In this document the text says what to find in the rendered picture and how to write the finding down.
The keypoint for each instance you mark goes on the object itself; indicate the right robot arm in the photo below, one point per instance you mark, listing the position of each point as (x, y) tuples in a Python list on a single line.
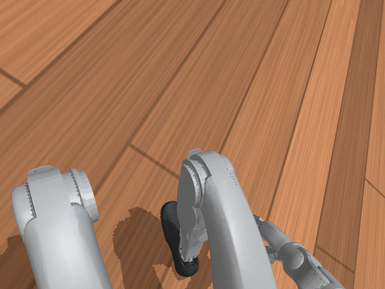
[(302, 267)]

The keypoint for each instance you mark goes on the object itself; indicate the right robot foot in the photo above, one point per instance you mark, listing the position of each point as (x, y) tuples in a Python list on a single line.
[(171, 229)]

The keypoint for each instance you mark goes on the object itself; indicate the right robot hand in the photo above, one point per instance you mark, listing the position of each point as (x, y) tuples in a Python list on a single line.
[(275, 237)]

